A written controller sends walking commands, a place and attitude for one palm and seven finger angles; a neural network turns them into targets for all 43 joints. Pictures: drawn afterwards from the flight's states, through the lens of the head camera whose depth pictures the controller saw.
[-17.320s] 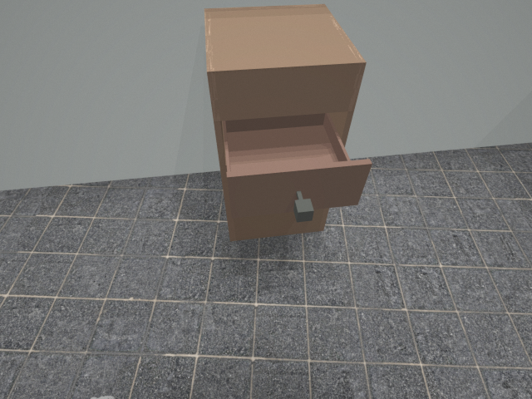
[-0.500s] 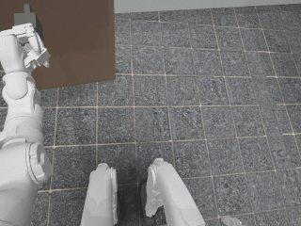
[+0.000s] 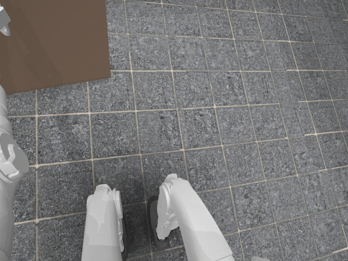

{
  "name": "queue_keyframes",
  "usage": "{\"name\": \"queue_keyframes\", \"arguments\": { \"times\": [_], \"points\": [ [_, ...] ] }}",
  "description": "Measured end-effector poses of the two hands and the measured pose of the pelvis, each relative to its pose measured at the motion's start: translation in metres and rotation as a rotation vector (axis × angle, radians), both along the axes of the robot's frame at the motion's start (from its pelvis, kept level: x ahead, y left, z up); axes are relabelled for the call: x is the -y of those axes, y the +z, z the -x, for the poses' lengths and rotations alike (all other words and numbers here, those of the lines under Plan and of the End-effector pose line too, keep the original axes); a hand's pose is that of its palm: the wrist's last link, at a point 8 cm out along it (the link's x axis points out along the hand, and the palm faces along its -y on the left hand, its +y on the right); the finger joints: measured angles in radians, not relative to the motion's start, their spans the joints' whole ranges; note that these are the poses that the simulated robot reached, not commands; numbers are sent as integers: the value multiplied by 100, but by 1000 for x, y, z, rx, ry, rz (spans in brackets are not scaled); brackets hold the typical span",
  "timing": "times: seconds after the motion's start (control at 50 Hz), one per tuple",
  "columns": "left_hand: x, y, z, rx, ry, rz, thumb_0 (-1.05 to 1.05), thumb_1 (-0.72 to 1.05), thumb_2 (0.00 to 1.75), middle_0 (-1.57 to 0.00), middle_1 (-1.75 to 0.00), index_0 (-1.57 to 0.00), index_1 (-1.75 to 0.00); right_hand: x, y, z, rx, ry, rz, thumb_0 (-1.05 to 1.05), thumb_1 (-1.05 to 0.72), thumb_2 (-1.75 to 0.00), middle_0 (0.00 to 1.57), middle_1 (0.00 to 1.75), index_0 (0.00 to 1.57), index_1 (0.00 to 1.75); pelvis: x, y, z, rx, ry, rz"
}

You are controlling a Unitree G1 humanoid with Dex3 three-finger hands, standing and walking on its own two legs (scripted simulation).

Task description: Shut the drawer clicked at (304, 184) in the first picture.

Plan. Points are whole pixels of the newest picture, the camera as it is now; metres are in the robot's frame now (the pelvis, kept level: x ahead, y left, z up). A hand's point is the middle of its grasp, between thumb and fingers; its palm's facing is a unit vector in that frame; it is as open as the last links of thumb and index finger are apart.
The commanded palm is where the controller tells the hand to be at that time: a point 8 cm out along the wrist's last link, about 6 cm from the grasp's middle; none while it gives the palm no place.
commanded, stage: push the drawer shut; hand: left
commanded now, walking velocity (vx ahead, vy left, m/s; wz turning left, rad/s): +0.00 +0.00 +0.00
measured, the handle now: out of the picture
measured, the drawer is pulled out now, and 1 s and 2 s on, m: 0.00 0.00 0.00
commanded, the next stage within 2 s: pull the fist back off the drawer in 0.32 s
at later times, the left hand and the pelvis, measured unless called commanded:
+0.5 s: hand out of the picture +0.59 +0.27 +0.02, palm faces +0.24 -0.97 -0.05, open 3.2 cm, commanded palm +0.63 +0.24 +0.03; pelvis -0.03 +0.01 -0.01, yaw -1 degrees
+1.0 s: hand out of the picture +0.59 +0.26 +0.02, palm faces +0.24 -0.97 -0.01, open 3.1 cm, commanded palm +0.57 +0.24 +0.03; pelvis -0.01 +0.01 +0.00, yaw -2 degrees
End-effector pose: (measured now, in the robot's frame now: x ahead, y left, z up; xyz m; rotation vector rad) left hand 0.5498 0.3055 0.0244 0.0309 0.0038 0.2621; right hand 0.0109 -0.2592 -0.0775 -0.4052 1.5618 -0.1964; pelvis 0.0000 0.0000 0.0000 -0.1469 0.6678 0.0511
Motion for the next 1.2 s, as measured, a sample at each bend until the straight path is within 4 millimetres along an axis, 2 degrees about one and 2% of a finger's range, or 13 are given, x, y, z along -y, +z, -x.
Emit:
{"name": "queue_keyframes", "arguments": {
  "times": [0.3,0.54,0.78,0.96,1.2],
  "points": [
    [-14,-3,-6,2,-12,-8,0,58,94,-140,-160,-142,-160,-9,6,33,-49,-12,33,0,-90,-89,21,30,21,30,-3,-10,14,-2,8,26],
    [-15,-2,-7,-17,-20,-13,0,57,94,-141,-160,-144,-160,-14,12,51,-29,-15,60,0,-90,-89,21,30,21,30,-7,-11,26,3,8,39],
    [-16,-1,-7,-17,-28,-9,1,59,92,-140,-160,-143,-160,-22,12,62,-54,-27,34,0,-90,-89,21,30,21,30,-12,-11,26,6,4,43],
    [-7,-3,-3,-10,-19,25,2,69,90,-140,-160,-140,-160,-24,13,47,-53,-39,0,0,-90,-89,21,30,21,30,-13,-2,16,4,-1,35],
    [-1,-1,0,-21,-4,20,3,82,88,-140,-160,-140,-160,-19,12,-7,6,-17,-40,0,-90,-89,21,30,21,30,-12,15,-12,-2,-12,7]
  ]
}}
